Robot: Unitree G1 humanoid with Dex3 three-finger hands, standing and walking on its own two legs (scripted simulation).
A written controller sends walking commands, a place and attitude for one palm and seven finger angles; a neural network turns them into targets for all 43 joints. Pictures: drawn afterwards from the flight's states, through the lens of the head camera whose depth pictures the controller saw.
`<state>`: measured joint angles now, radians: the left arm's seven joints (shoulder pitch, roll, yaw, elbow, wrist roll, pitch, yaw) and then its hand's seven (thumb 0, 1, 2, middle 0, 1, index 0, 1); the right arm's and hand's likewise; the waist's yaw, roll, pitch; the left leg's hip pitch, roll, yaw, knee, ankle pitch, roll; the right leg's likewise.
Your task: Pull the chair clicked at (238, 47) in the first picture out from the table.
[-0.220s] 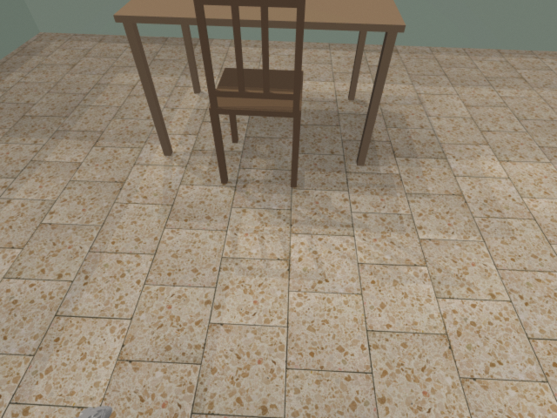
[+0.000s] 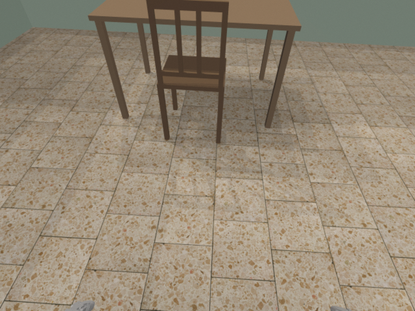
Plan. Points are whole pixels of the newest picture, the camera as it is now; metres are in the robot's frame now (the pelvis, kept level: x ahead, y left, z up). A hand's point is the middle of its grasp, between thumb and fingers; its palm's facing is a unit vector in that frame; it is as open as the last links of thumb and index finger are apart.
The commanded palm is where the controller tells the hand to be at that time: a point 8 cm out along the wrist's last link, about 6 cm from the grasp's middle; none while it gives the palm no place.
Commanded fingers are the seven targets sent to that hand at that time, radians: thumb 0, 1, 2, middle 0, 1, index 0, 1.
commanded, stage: stand and wait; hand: left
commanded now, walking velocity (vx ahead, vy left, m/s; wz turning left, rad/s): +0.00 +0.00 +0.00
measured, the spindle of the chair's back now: (179, 43) +1.36 +0.23 -0.08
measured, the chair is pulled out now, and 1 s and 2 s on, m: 0.00 0.00 0.00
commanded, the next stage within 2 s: look at it before walking up in 0.60 s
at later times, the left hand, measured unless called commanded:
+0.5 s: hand out of the picture +0.05 +0.25 -0.15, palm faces -0.03 -0.94 -0.34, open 7.3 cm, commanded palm none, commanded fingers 0.00 0.90 0.90 -0.20 -0.30 -0.20 -0.30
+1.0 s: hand out of the picture +0.05 +0.24 -0.15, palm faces -0.03 -0.94 -0.33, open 7.3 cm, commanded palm none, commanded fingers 0.00 0.90 0.90 -0.20 -0.30 -0.20 -0.30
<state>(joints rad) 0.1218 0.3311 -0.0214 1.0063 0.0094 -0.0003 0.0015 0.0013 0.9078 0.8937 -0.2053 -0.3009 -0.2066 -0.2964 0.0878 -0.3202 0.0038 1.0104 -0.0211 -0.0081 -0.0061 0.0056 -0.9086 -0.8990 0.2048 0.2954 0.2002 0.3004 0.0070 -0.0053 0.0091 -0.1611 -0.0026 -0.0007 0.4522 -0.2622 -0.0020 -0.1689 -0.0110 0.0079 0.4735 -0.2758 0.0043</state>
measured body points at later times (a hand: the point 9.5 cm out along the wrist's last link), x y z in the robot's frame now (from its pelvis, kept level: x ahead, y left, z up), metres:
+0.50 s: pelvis -0.01 +0.00 +0.00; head -0.01 +0.00 +0.45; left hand +0.05 +0.30 -0.13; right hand +0.06 -0.30 -0.13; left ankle -0.01 +0.12 -0.74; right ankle -0.01 -0.12 -0.74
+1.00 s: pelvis -0.02 +0.00 +0.01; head -0.01 +0.00 +0.46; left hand +0.06 +0.29 -0.13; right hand +0.06 -0.30 -0.13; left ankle -0.01 +0.12 -0.74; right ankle -0.01 -0.12 -0.74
